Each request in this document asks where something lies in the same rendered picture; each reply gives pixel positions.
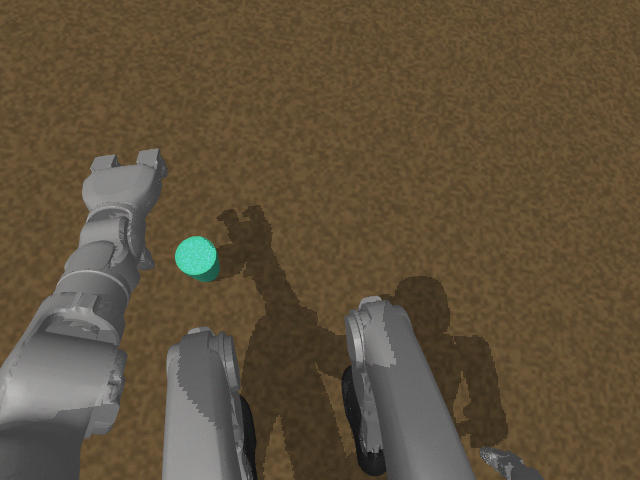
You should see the left robot arm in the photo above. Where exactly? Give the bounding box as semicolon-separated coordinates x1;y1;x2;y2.
0;202;146;480

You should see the right robot foot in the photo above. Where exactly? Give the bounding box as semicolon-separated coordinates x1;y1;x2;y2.
342;365;386;476

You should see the cup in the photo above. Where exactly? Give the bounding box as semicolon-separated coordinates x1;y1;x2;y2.
175;236;220;282

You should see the left robot foot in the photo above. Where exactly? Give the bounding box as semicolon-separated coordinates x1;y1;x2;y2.
239;395;258;480

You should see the right robot hand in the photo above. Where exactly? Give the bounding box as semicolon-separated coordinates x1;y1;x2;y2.
480;447;544;480

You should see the left robot hand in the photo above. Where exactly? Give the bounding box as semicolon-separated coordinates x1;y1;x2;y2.
82;148;168;270

